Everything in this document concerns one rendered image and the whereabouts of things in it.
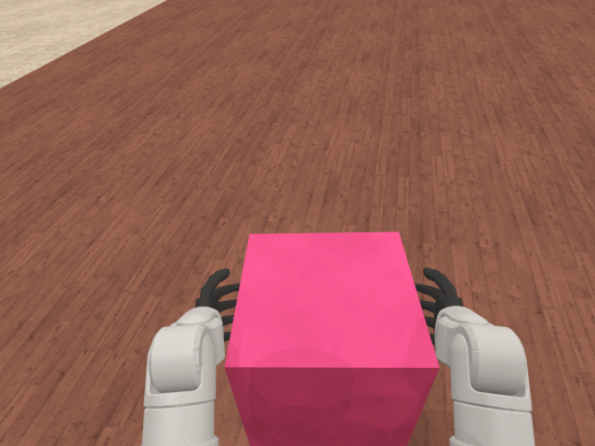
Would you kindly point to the robot left hand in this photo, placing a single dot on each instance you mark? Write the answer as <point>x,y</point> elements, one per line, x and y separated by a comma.
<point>210,295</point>

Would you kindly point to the robot left forearm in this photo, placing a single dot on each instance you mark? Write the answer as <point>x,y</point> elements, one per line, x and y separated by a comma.
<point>181,381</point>

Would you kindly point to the robot right hand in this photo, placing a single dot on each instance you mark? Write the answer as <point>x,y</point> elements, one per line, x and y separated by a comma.
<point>446,297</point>

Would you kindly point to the robot right forearm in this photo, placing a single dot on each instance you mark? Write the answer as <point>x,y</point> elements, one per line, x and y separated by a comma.
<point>489,380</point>

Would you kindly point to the carton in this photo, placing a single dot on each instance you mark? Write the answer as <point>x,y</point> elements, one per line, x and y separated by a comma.
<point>329,345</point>

